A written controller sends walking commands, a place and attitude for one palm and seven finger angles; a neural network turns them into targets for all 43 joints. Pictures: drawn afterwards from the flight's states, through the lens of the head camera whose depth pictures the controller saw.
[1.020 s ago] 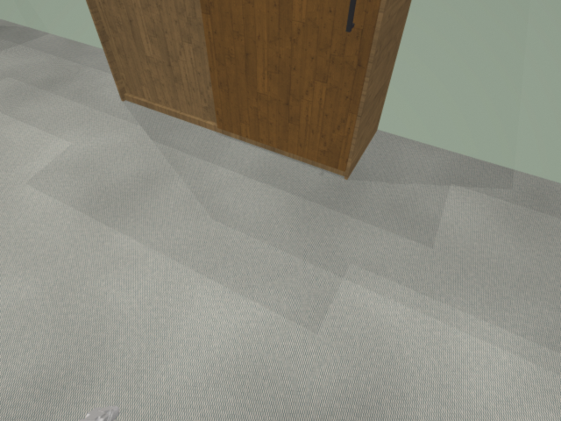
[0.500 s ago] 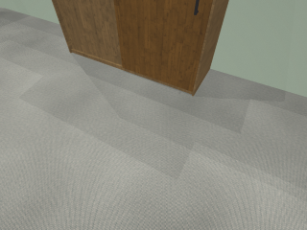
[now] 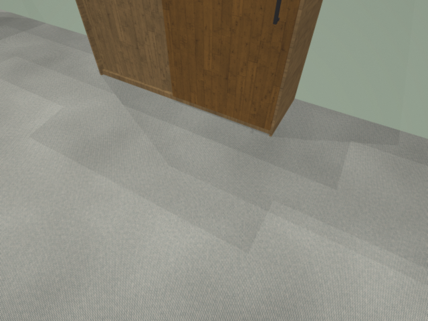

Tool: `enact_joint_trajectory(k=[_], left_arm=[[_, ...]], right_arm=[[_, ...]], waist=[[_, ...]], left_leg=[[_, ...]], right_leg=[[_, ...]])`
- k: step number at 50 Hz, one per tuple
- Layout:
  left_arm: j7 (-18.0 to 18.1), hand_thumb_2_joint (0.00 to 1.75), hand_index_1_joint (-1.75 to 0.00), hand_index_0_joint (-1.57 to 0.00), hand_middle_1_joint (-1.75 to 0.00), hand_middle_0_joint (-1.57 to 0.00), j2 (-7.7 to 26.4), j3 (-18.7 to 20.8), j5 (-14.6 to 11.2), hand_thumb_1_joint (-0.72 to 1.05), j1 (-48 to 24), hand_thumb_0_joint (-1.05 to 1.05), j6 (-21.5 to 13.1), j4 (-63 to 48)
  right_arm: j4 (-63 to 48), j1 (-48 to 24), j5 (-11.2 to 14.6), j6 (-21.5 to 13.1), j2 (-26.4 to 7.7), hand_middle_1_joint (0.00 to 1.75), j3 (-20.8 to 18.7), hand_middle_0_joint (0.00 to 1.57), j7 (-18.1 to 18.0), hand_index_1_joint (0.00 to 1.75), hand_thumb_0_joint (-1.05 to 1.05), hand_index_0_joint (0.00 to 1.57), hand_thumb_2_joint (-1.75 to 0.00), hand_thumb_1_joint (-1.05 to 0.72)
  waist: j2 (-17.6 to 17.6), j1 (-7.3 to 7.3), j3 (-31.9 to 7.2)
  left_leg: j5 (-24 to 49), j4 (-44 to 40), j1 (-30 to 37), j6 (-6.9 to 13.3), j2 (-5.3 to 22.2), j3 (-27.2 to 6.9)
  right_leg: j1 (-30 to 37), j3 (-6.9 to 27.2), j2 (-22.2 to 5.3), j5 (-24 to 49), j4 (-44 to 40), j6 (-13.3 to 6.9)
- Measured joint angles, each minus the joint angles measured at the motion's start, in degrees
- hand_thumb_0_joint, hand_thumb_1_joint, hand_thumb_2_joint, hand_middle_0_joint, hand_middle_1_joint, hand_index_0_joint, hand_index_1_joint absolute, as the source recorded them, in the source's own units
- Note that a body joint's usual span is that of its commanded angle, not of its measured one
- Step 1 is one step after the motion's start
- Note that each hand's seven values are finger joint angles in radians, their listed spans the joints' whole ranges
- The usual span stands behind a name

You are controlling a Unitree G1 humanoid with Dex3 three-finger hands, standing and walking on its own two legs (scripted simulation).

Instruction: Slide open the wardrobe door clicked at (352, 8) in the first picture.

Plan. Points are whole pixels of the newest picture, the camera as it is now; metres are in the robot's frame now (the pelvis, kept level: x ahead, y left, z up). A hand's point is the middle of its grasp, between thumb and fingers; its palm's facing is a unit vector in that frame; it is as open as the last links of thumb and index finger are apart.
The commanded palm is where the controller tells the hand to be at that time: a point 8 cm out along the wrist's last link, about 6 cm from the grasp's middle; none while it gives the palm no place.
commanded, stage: look at it before walking up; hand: right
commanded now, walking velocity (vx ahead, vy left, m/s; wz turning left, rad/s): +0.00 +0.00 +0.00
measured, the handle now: out of the picture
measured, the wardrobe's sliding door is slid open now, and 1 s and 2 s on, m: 0.00 0.00 0.00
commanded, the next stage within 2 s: walk to a spot facing it in 1.62 s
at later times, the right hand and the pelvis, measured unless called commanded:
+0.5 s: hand out of the picture +0.07 -0.25 -0.16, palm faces -0.02 +0.94 -0.33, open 7.4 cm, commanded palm none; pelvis +0.00 +0.00 +0.00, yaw +0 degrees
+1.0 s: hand out of the picture +0.07 -0.25 -0.16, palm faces -0.03 +0.94 -0.33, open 7.4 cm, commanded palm none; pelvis +0.00 +0.00 +0.00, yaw +0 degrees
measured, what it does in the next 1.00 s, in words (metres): stands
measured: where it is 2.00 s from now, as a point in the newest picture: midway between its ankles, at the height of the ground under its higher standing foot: outside the picture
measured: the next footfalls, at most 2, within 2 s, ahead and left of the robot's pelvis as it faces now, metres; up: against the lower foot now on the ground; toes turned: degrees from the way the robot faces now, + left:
none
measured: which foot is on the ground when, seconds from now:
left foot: down 0.00-1.00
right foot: down 0.00-1.00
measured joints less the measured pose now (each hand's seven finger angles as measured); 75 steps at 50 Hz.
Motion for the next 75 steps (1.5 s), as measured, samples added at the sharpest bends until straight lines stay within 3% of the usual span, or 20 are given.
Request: enact_joint_trajectory(k=[75], left_arm=[[0.17,0.9,-0.3,-0.2,-0.3,-0.2,0.28,-0.18,-0.16,0.91,-0.57,0.01,-0.21,0.82]], right_arm=[[1.25,0.37,-0.08,-0.17,-0.21,0.3,-0.04,0.2,0.04,0.3,0.01,0.2,-0.9,-0.9]], waist=[[0.07,-0.24,0.48]], left_leg=[[0.82,-2.85,1.78,-0.14,-0.04,-0.27]], right_leg=[[1.8,-0.28,-0.08,0.61,-2.66,-0.05]])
